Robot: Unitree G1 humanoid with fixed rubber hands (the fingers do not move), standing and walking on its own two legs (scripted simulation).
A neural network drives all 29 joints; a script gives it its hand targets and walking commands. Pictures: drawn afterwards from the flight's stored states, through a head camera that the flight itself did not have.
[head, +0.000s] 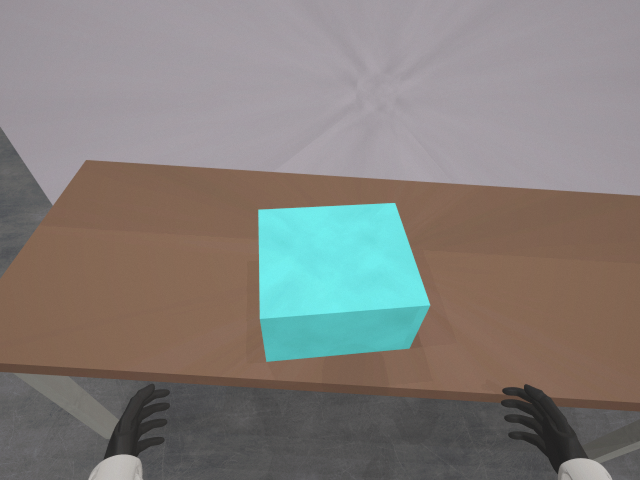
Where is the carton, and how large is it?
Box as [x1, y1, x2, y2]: [258, 203, 429, 361]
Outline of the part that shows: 394,203 258,210 260,322 266,361 399,349 409,347 429,306 429,303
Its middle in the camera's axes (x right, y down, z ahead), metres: +0.02 +0.07 +0.69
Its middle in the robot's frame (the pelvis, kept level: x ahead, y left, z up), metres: +0.45 +0.01 -0.10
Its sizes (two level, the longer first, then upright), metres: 0.254 0.223 0.147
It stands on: a table, 0.61 m high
